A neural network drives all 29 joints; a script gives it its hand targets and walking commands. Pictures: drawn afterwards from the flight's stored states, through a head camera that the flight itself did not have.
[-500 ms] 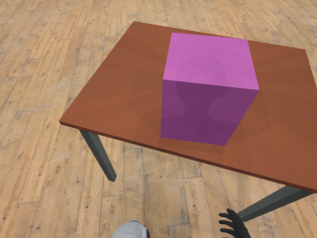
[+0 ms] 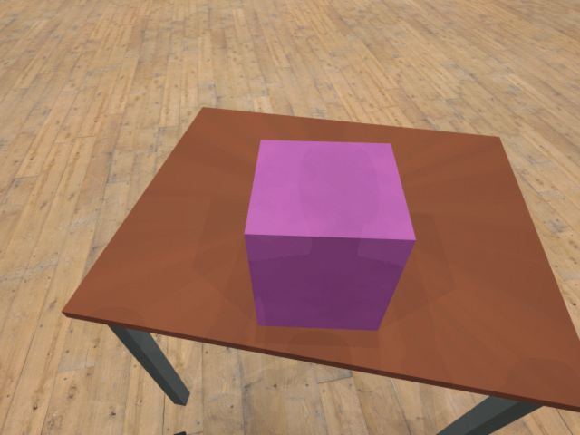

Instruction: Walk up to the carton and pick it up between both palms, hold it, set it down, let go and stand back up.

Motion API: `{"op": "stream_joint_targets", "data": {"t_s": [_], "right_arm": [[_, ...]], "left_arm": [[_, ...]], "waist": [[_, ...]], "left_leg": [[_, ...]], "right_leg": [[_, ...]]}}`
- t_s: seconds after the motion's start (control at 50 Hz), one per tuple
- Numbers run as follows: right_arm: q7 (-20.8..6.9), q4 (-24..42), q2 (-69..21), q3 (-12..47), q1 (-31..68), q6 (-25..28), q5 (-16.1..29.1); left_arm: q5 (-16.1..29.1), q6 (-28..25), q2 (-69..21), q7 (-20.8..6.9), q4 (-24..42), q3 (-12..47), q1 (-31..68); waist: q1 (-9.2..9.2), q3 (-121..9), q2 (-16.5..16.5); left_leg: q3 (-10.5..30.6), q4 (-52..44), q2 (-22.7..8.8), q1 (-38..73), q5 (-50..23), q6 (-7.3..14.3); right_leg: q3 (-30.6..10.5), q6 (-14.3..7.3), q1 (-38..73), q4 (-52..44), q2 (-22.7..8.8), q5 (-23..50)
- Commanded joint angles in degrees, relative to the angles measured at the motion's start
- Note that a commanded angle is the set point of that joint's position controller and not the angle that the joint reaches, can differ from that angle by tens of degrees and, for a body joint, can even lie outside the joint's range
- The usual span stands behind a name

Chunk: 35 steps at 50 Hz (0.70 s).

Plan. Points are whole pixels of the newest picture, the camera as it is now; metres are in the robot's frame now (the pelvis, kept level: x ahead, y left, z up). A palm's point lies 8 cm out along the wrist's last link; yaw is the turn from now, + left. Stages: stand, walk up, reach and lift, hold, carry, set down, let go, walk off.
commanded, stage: walk up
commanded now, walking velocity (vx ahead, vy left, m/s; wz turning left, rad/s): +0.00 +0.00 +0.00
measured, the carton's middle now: (321, 238) +0.42 -0.04 +0.02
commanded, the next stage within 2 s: none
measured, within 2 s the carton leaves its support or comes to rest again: neither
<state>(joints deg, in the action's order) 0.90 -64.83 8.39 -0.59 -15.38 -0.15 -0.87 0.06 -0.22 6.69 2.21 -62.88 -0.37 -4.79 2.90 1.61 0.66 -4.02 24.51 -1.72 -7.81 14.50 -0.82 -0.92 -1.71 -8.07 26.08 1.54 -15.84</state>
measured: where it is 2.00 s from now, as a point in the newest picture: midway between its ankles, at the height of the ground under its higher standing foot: outside the picture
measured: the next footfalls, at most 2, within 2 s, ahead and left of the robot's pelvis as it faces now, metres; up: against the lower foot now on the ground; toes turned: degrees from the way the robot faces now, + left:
right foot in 1.34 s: +0.02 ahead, -0.26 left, +0.00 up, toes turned -8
left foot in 1.84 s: +0.00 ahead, +0.08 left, +0.00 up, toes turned -1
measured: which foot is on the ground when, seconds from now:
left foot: down 0.00-1.00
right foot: down 0.00-1.00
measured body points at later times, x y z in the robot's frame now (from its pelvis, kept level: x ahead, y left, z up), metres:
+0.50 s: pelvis +0.03 +0.01 +0.00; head +0.04 +0.01 +0.45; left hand +0.01 +0.22 -0.16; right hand +0.04 -0.21 -0.16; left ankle -0.01 +0.13 -0.74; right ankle -0.02 -0.10 -0.74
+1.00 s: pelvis +0.03 +0.02 +0.00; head +0.05 +0.02 +0.45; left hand +0.03 +0.22 -0.17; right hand +0.00 -0.19 -0.16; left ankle -0.01 +0.13 -0.74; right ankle -0.02 -0.10 -0.74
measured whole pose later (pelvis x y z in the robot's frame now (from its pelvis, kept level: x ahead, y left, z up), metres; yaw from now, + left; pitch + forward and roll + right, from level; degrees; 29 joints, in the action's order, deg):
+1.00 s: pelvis +0.03 +0.02 +0.00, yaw -1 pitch -2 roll +0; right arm 3.1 -68.1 5.4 -1.3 -16.2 0.1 -0.7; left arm -0.1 0.0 6.5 2.8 -68.6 -1.1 -14.4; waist 0.6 2.9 0.4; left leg -4.9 22.8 -1.2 -4.4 16.6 0.2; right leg -1.1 0.1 -4.9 24.3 0.7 -16.1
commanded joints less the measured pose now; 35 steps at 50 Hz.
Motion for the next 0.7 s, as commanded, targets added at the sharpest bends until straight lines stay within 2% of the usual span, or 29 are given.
{"op": "stream_joint_targets", "data": {"t_s": [0.0, 0.06, 0.2, 0.28, 0.56, 0.68], "right_arm": [[1.0, 0.5, 5.3, -1.0, -2.3, 0.9, 0.2], [1.3, -0.3, 4.5, -1.1, -3.2, 0.8, 0.1], [1.7, -0.3, 5.3, -1.7, -2.3, 0.6, 0.3], [1.8, -0.7, 5.4, -1.8, -2.4, 0.5, 0.3], [2.0, -2.3, 3.3, -1.3, -3.5, 0.5, 0.4], [2.1, -2.7, 2.9, -1.2, -4.3, 0.6, 0.3]], "left_arm": [[-0.2, -1.0, 8.6, 0.0, -0.7, -2.2, -6.2], [-0.2, -1.3, 7.2, 0.2, -0.9, -2.3, -6.2], [-0.3, -1.3, 6.8, 0.5, -2.8, -1.8, -8.0], [-0.3, -1.3, 6.6, 0.7, -3.9, -1.4, -9.9], [-0.5, -0.9, 5.7, 1.1, -5.6, -1.1, -14.6], [-0.4, -0.8, 4.6, 1.1, -5.8, -1.0, -14.6]], "waist": [[-2.56, 0.9, -5.3], [-2.17, 0.4, -5.7], [-1.68, 0.2, 0.1], [-1.6, 0.4, 1.6], [-2.53, 3.4, -2.0], [-2.69, 4.0, -2.0]], "left_leg": [[4.2, -4.6, -4.9, 0.5, -14.4, 0.9], [4.1, -4.6, -4.9, 0.9, -16.0, 1.1], [4.1, -3.8, -5.6, 4.0, -17.4, 1.8], [4.0, -3.9, -5.7, 4.6, -17.8, 2.0], [3.6, -4.8, -5.3, 2.9, -18.6, 1.9], [3.7, -5.1, -5.2, 2.7, -18.8, 2.0]], "right_leg": [[-6.4, -1.9, 0.6, -6.4, -7.0, 19.4], [-5.9, -1.8, 1.9, -6.3, -6.9, 20.7], [-5.0, -1.3, 0.8, -7.3, -6.3, 23.5], [-4.8, -1.0, 1.0, -7.4, -6.2, 24.3], [-4.7, -0.9, 1.7, -7.1, -6.6, 23.2], [-4.5, -0.8, 2.0, -7.3, -6.6, 22.6]]}}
